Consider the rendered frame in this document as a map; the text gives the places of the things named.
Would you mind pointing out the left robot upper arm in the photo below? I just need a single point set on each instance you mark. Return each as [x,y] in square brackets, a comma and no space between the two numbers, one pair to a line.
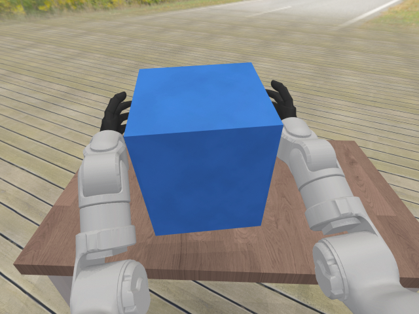
[119,287]

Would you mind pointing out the right robot upper arm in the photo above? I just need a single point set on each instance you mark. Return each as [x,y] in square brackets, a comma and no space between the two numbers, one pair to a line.
[358,270]

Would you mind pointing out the left robot forearm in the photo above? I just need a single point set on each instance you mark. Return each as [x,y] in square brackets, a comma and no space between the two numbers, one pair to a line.
[104,197]

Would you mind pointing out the robot right hand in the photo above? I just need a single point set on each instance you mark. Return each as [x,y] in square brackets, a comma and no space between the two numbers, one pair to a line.
[284,105]

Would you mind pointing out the table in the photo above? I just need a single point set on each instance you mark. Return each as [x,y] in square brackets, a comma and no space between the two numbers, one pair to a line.
[278,251]

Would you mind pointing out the right robot forearm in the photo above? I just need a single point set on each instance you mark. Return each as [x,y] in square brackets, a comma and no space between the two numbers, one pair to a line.
[330,205]

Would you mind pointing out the robot left hand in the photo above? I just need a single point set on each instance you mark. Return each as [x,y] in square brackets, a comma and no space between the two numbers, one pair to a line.
[112,119]

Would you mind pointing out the carton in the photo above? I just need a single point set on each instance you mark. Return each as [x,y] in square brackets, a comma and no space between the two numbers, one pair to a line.
[203,142]

